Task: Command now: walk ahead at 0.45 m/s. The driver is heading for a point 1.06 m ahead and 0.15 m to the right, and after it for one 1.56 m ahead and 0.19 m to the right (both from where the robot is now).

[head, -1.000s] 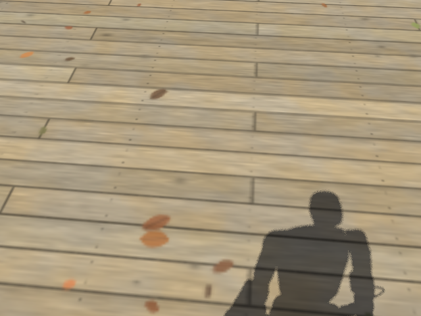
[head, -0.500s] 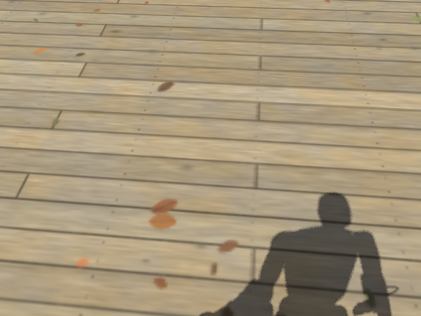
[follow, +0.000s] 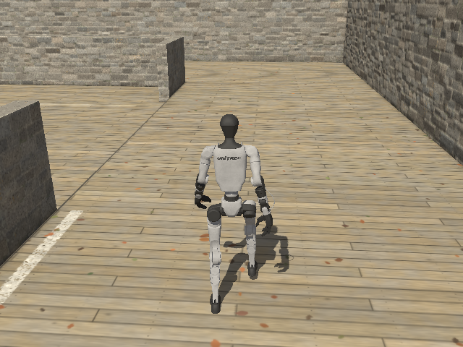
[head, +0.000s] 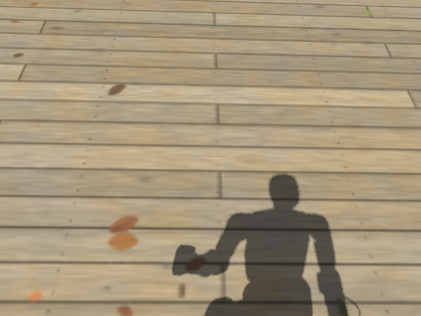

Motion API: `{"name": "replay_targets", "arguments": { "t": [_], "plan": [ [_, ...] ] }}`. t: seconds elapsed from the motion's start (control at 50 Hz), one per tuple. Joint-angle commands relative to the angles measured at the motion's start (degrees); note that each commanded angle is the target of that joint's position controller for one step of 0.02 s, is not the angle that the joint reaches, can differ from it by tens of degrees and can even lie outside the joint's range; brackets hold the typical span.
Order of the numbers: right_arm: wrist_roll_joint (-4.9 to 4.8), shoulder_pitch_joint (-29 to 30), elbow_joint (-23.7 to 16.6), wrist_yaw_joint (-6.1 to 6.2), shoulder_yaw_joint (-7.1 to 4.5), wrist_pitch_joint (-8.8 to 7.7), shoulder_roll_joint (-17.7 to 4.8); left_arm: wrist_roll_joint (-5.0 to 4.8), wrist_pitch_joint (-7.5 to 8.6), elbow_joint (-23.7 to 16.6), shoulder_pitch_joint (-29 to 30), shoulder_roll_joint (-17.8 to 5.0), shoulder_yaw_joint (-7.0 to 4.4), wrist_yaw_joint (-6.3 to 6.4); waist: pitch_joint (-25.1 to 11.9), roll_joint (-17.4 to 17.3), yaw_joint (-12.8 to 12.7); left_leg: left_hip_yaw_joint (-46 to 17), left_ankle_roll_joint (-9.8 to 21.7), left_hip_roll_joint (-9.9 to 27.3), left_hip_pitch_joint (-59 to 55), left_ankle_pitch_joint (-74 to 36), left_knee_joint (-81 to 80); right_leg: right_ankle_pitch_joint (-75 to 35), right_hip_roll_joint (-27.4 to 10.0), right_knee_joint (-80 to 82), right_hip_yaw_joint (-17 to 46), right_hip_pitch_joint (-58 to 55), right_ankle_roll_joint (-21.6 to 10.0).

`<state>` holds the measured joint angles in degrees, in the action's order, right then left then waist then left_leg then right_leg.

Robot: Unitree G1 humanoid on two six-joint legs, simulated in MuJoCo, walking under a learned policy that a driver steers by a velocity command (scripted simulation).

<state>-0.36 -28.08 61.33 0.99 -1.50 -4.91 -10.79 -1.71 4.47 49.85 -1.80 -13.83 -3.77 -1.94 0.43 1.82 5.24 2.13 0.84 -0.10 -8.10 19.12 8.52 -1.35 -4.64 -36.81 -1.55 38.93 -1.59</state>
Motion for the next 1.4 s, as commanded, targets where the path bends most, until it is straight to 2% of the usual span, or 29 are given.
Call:
{"name": "replay_targets", "arguments": {
  "t": [0.02,0.06,0.1,0.12,0.14,0.16,0.18,0.2,0.28,0.34,0.44,0.54,0.6,0.64,0.66,0.68,0.7,0.72,0.76,0.86,1.0,1.1,1.18,1.22,1.24,1.26,1.28,1.34,1.4],
  "plan": [
    [-0.64,-2.15,-1.48,0.35,-2.17,0.09,-10.65,-0.29,1.46,-7.07,10.42,-2.71,0.26,-1.23,9.14,-8.18,-1.09,-5.65,8.28,15.40,3.57,-23.83,-0.70,2.57,1.64,5.00,-1.38,0.60,-1.76],
    [-0.49,-0.91,-1.95,0.37,-2.78,0.50,-12.25,-0.12,1.57,-6.72,5.82,-5.43,-0.83,-1.33,4.64,-10.59,-4.76,-4.50,7.16,15.78,1.71,-44.26,6.78,6.44,4.68,5.98,-3.17,-9.27,-3.71],
    [0.08,1.31,-3.10,0.33,-2.61,1.01,-12.09,-0.50,1.26,-1.63,-13.24,-10.73,-3.54,-0.43,-7.49,-11.01,-14.47,-1.18,4.23,11.93,11.20,-54.34,29.51,5.62,5.14,5.13,-2.24,-36.95,-7.56],
    [0.51,-3.02,-5.06,-0.22,-1.06,0.29,-6.49,1.26,1.05,0.37,-22.92,-16.84,-4.95,0.22,-18.98,0.92,-14.03,0.42,1.15,5.24,33.44,-31.08,52.52,11.08,-11.04,4.73,20.20,-62.46,-14.84],
    [-0.66,-4.82,-4.18,-0.72,0.21,-1.51,-2.64,1.31,0.69,1.68,-25.40,-14.97,-3.98,0.04,-28.83,12.13,-12.72,-6.63,0.20,-2.95,42.51,11.31,67.54,20.88,-20.13,17.93,45.39,-68.16,-19.96],
    [-2.42,1.61,-5.86,-1.03,-1.62,-2.82,-8.39,1.15,0.81,1.30,-20.53,-10.75,-2.54,-0.08,-19.94,9.43,-12.82,-10.53,1.62,0.70,48.63,10.44,73.07,22.87,-17.35,20.65,40.67,-61.01,-16.55],
    [-3.19,7.04,-7.78,-0.93,-1.96,-3.28,-10.02,1.07,0.92,0.25,-15.14,-8.17,-1.73,0.10,-11.32,6.32,-11.29,-7.73,2.67,3.71,50.63,6.68,73.13,19.60,-15.41,21.24,30.93,-51.14,-14.31],
    [-2.46,9.38,-8.26,-0.49,-2.14,-3.14,-9.63,1.31,1.32,-0.30,-10.46,-6.53,-1.05,-0.12,-6.08,0.60,-8.86,-6.51,2.86,6.58,48.14,1.70,68.99,14.56,-13.11,23.36,23.91,-40.55,-12.99],
    [-1.07,6.20,-7.82,0.26,-2.60,0.08,-5.70,1.76,2.33,0.98,-7.28,-5.02,-0.58,-0.42,-0.26,2.50,-3.07,-6.04,2.38,10.11,39.84,-3.40,59.98,11.69,-8.41,30.25,12.84,-23.97,-12.43],
    [-0.21,12.83,-10.53,0.43,-3.17,0.58,-7.65,1.94,2.52,2.17,-10.23,-7.32,-0.97,0.78,2.82,1.14,-3.53,-5.81,0.36,10.92,46.60,-11.33,51.81,9.39,-8.33,32.57,10.34,-24.31,-13.19],
    [-0.09,23.58,-13.53,-0.69,-2.64,-0.36,-6.63,1.24,1.89,3.02,-15.01,-8.85,-1.14,2.08,3.78,0.60,-6.74,-3.00,-0.74,8.22,46.44,-25.57,32.82,5.42,-6.12,32.36,4.76,-28.00,-10.61],
    [-0.83,31.34,-16.58,-2.37,-1.95,-0.78,-6.85,0.47,0.78,5.15,-20.51,-9.88,-1.58,2.30,5.08,0.92,-9.33,-2.46,0.20,6.17,46.76,-22.83,23.49,5.04,-9.20,28.38,4.48,-37.46,-9.75],
    [-1.03,29.59,-17.21,-3.16,-2.49,-1.27,-9.05,0.37,-0.21,5.24,-20.07,-10.93,-2.08,2.51,3.51,2.56,-7.16,-1.64,2.47,4.48,42.35,-15.75,20.86,-2.28,-11.35,23.53,5.37,-42.16,-8.28],
    [-0.82,16.63,-13.64,-2.82,-4.68,-1.56,-12.96,0.56,-0.87,4.70,-18.47,-9.91,-1.61,2.46,-4.48,2.29,-0.34,1.22,5.15,0.82,23.57,-14.47,19.16,-19.20,-7.24,7.18,2.38,-39.61,-5.92],
    [0.06,5.58,-11.53,-2.17,-6.11,-1.61,-17.64,1.46,-0.82,3.31,-19.15,-7.26,-0.38,2.39,-13.75,-3.27,3.29,-9.16,8.84,10.41,5.04,-15.14,21.07,-8.02,-3.65,-11.08,-0.14,-27.98,-3.72],
    [0.53,1.75,-10.04,-2.37,-7.03,-1.36,-22.13,1.14,0.42,2.89,-26.57,1.01,1.87,1.85,-21.47,-19.18,-0.70,-37.07,17.61,24.14,-14.68,-3.96,14.25,28.97,7.56,-31.52,0.54,-4.46,-0.07],
    [0.40,1.68,-10.56,-2.41,-5.36,-1.54,-15.92,-0.59,1.63,3.61,-23.04,-5.37,0.46,1.82,-21.68,-14.19,1.80,-42.32,16.28,23.97,-13.63,1.41,9.16,34.23,6.10,-39.05,9.86,1.61,-0.87],
    [0.37,6.25,-11.30,-2.14,-4.49,-1.79,-13.22,-1.87,2.14,1.90,-17.75,-8.83,-0.55,1.87,-13.35,-11.57,1.32,-32.70,13.10,22.41,-7.02,-1.29,8.88,29.88,3.29,-40.70,9.50,5.54,-1.91],
    [0.71,14.29,-12.43,-2.10,-3.38,-2.06,-9.59,-0.63,1.61,1.27,-13.74,-8.18,-0.98,2.65,-5.50,-5.81,-2.09,-19.69,10.42,18.47,8.02,-9.74,5.56,20.65,-1.82,-34.94,7.89,1.39,-1.79],
    [1.46,15.39,-10.79,-1.49,-3.61,-2.89,-9.51,-0.45,-1.78,0.99,-14.93,-4.04,-1.30,2.45,-0.15,-5.76,-5.81,-5.60,9.74,15.61,16.75,-18.76,-0.73,12.68,-3.95,-28.21,8.55,-1.58,-1.01],
    [1.11,12.76,-10.06,0.36,-4.24,-1.90,-11.56,0.59,-1.49,-3.50,-3.89,-2.62,-0.77,0.76,3.77,-4.10,-3.02,5.90,7.94,14.25,12.82,-22.53,-2.40,-2.87,-2.67,-8.49,3.94,1.73,-0.06],
    [0.08,8.45,-8.95,0.61,-4.91,0.05,-12.94,0.42,-1.47,-8.17,3.62,-2.07,-0.13,-1.11,6.03,-3.84,-0.81,9.31,7.45,17.17,2.76,-29.90,2.14,2.40,-1.22,-1.39,-0.66,4.71,-2.03],
    [-0.68,11.50,-10.43,1.10,-5.72,1.71,-16.18,-0.15,-1.84,-8.88,-4.06,-6.43,-2.32,-1.82,-0.90,-7.97,-7.51,12.08,5.17,17.18,1.00,-62.54,18.91,13.03,5.90,-0.68,-6.54,-10.91,-6.37],
    [-0.48,13.08,-11.84,1.22,-5.27,1.66,-15.73,-0.06,-2.32,-4.75,-21.47,-13.94,-6.07,-0.17,-10.19,-3.13,-16.30,13.06,0.81,13.07,17.46,-47.14,46.62,8.89,5.05,5.92,1.46,-40.13,-11.18],
    [1.62,8.01,-14.77,0.23,-2.59,-0.01,-6.10,-0.23,-2.17,-4.60,-20.79,-19.97,-6.87,0.40,-13.76,12.57,-8.87,8.56,-2.72,1.30,44.07,10.39,67.37,13.42,-9.71,8.92,32.42,-58.97,-21.06],
    [-0.89,12.60,-16.53,-0.68,-2.48,-2.95,-8.92,0.79,-1.37,-6.34,-23.25,-16.80,-5.53,0.15,-21.98,7.35,-11.66,-5.90,-1.85,-1.86,51.98,15.97,74.85,19.69,-14.95,18.71,50.28,-63.99,-24.77],
    [-2.97,18.89,-18.23,-1.20,-3.15,-4.30,-11.44,1.21,-0.69,-5.93,-21.71,-13.07,-4.54,0.05,-14.55,4.09,-12.90,-7.45,-0.20,1.18,57.35,10.62,73.89,15.81,-13.49,20.39,42.38,-60.19,-21.27],
    [-0.02,17.67,-17.15,-0.48,-4.01,-3.89,-12.68,1.09,0.05,-8.80,-10.24,-7.32,-2.63,0.28,-4.95,-1.75,-5.31,-7.54,-0.06,7.15,46.76,0.81,60.63,1.37,-7.19,21.60,25.34,-36.38,-16.78],
    [0.95,17.81,-18.22,-0.39,-3.94,-1.80,-11.02,0.92,0.25,-9.31,-10.48,-9.10,-2.87,1.24,-2.84,-1.64,-3.66,-5.97,-2.60,7.35,43.12,-2.06,52.50,-4.85,-5.11,24.06,20.62,-28.12,-16.63]
  ]
}}
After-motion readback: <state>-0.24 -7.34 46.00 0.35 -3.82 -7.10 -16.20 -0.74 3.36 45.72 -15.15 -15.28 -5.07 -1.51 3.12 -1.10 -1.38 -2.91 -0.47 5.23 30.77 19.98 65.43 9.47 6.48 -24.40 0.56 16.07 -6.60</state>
